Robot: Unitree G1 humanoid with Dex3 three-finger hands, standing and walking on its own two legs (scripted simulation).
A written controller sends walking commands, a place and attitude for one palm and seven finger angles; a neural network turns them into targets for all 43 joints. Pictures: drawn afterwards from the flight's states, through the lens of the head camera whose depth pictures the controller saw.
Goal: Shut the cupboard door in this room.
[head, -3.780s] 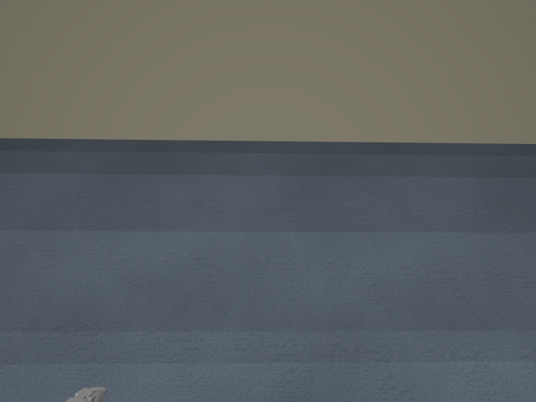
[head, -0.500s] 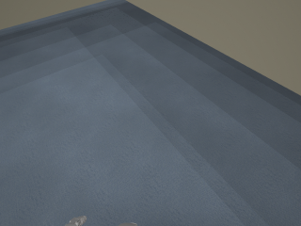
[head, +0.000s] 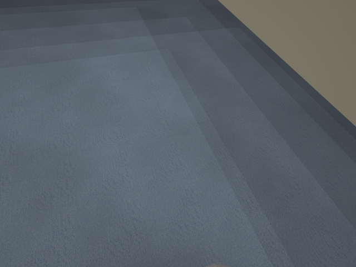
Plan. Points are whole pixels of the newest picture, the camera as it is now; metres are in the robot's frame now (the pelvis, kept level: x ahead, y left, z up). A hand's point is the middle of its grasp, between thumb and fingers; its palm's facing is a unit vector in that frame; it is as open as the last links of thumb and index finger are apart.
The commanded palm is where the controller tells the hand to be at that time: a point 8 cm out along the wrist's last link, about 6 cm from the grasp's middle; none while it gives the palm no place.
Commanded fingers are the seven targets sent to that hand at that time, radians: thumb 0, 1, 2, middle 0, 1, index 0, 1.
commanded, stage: turn or walk to find it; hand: left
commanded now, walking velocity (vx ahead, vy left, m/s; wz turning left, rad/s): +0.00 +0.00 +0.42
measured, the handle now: out of the picture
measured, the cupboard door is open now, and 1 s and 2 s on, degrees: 88 88 88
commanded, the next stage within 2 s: none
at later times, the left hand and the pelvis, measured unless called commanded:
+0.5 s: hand out of the picture +0.01 +0.16 -0.15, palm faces +0.24 -0.94 -0.26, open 7.4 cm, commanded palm none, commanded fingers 0.00 0.90 0.90 -0.20 -0.30 -0.20 -0.30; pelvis -0.02 -0.04 +0.00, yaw +14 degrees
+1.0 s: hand out of the picture -0.08 +0.23 -0.16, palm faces +0.44 -0.86 -0.25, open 7.4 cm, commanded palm none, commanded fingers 0.00 0.90 0.90 -0.20 -0.30 -0.20 -0.30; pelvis -0.06 +0.00 +0.01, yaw +25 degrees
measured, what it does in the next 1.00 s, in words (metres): steps on the spot, turning left: right foot, then left foot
